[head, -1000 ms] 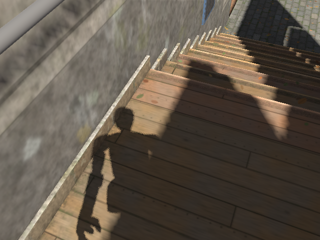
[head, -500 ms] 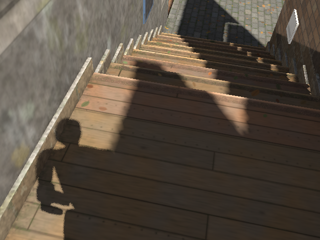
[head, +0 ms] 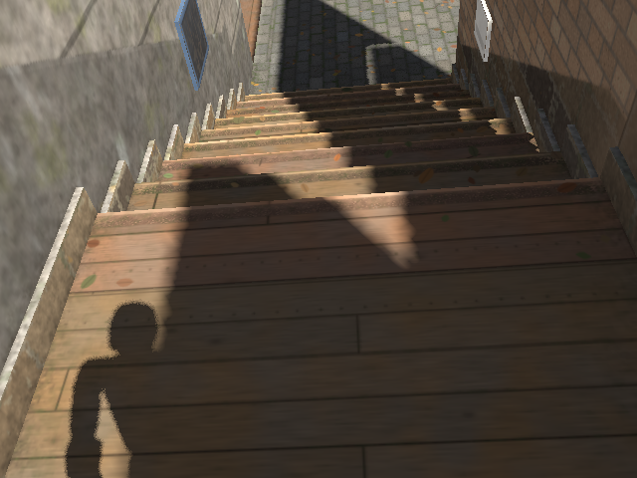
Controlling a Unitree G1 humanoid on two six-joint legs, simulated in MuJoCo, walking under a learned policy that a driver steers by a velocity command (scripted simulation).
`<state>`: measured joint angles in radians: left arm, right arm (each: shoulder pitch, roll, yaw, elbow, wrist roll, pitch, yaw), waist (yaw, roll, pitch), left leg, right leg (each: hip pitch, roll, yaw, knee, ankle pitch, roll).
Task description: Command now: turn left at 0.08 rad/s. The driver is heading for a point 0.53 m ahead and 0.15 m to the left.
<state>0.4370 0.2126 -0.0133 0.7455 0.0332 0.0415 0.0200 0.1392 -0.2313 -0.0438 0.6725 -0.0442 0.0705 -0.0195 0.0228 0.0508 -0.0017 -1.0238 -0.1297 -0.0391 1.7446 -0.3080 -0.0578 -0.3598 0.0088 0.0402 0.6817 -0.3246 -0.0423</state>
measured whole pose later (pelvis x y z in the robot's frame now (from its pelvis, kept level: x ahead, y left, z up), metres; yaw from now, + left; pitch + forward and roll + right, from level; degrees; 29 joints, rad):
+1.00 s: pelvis +0.17 +0.05 +0.01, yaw +24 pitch +1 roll +1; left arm 0.21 0.20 0.00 0.72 0.03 0.00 0.00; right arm 0.28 -0.23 -0.03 0.74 -0.02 0.03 -0.01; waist -0.02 0.03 -0.01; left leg -0.24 -0.07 -0.13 0.52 -0.31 0.02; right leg -0.31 0.05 0.06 0.53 -0.23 -0.04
